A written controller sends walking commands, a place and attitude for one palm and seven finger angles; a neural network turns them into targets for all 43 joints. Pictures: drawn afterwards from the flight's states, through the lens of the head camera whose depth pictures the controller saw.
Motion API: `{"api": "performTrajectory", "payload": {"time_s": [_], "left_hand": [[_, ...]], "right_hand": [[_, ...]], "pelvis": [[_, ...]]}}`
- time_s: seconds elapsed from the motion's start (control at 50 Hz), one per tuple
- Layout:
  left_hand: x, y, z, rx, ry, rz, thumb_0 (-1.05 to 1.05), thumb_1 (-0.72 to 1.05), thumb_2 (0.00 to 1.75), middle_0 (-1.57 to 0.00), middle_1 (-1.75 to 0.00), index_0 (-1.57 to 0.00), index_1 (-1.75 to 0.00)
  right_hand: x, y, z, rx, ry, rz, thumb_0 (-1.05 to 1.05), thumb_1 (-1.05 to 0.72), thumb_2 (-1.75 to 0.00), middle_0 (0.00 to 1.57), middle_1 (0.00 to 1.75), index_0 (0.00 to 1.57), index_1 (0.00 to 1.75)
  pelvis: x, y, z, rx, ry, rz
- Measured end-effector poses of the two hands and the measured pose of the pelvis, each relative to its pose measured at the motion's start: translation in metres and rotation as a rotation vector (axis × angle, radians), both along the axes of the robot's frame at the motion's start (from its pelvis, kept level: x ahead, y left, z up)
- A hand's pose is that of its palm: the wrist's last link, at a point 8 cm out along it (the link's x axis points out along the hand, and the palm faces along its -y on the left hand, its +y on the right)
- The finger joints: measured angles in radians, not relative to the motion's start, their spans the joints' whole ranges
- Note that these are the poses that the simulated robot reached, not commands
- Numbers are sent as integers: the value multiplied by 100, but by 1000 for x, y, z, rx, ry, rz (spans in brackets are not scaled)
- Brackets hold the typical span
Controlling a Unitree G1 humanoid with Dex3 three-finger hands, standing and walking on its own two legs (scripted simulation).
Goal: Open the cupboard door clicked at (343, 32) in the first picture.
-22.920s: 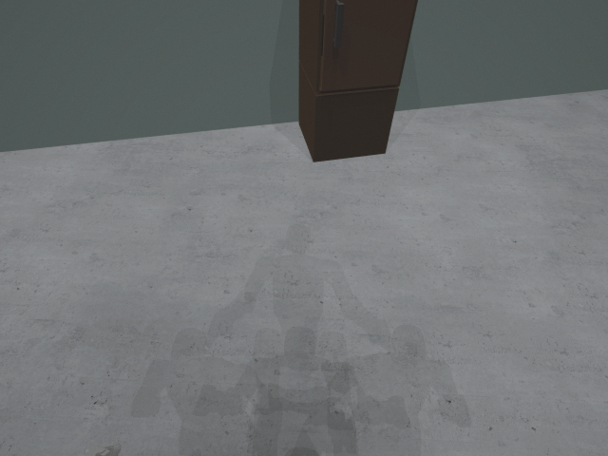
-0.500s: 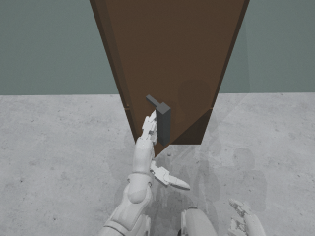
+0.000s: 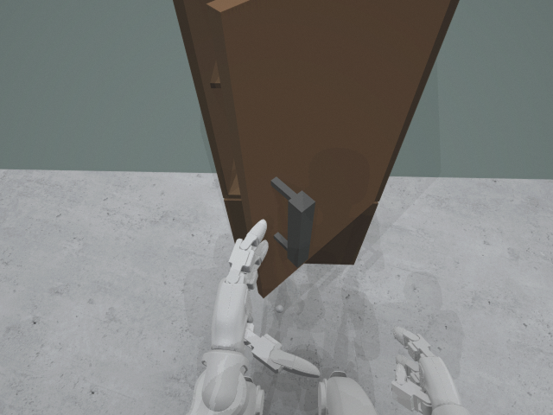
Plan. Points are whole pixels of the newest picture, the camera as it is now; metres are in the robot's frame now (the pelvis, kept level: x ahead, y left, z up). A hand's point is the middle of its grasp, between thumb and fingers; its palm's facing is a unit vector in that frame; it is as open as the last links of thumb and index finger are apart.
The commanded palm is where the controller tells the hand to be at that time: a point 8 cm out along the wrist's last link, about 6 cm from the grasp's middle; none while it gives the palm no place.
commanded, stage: slide the hand sideways off the handle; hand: left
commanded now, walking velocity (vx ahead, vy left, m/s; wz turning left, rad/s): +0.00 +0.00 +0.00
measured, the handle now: (289, 224) +0.38 +0.00 +0.05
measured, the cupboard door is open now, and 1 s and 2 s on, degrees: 44 44 44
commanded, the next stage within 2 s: draw the hand back to the body in 0.40 s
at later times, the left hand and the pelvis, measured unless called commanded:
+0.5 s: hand (247, 334) +0.22 +0.05 +0.04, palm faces -0.03 -1.00 +0.00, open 16.3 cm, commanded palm +0.19 +0.11 +0.04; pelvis +0.00 -0.02 -0.01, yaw +1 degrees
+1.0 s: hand (168, 333) +0.20 +0.12 +0.13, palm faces -0.01 -1.00 -0.07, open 16.2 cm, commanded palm +0.17 +0.18 +0.14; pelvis +0.02 -0.01 +0.04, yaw +1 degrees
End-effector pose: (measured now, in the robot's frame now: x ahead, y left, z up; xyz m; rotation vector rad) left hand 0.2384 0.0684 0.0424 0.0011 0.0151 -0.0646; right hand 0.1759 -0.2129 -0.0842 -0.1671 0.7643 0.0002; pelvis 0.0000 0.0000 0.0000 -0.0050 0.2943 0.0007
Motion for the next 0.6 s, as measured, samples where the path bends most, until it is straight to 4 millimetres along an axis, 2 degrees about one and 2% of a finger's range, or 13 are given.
{"api": "performTrajectory", "payload": {"time_s": [0.16, 0.4, 0.54, 0.6], "left_hand": [[-16, 13, 2, -2, 12, 30, -1, -50, 30, -15, -30, -15, -30], [-31, 35, -1, 10, 33, 44, -1, -50, 30, -15, -30, -15, -30], [-35, 36, 1, -2, 19, 25, -1, -50, 30, -14, -30, -15, -30], [-35, 40, 8, 17, 11, 17, -1, -50, 30, -15, -30, -15, -30]], "right_hand": [[10, -3, 1, -6, -31, 15, 1, -91, -90, 20, 30, 20, 30], [11, -16, -7, -16, -35, 9, 1, -90, -90, 20, 30, 20, 30], [10, -24, -10, -31, -47, 2, 1, -90, -90, 20, 30, 20, 30], [9, -26, -8, -30, -49, -10, 1, -90, -90, 20, 30, 20, 30]], "pelvis": [[2, -7, -2, 6, 4, 5], [4, -18, -8, 12, 18, 10], [4, -21, -12, 11, 26, 15], [4, -21, -11, 13, 18, 10]]}}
